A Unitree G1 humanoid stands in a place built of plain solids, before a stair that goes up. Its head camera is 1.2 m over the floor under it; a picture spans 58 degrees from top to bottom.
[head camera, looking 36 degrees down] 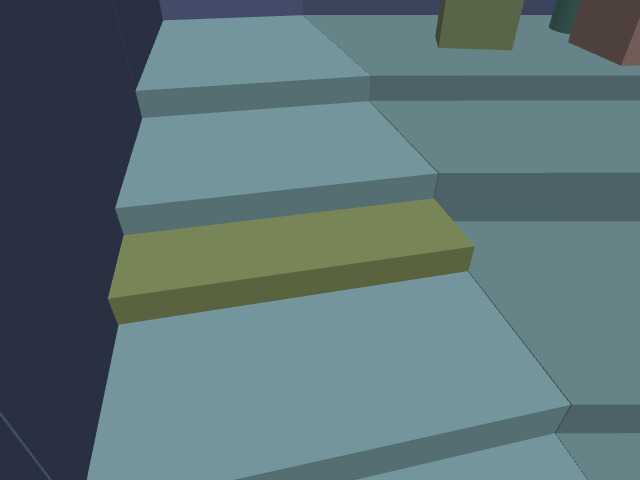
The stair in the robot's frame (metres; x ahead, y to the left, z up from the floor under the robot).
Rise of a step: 0.12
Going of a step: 0.46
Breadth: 1.25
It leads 13 degrees to the left of straight ahead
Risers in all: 3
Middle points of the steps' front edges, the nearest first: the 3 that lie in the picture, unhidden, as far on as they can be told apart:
0.55 -0.08 0.14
1.12 0.05 0.26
1.46 0.13 0.38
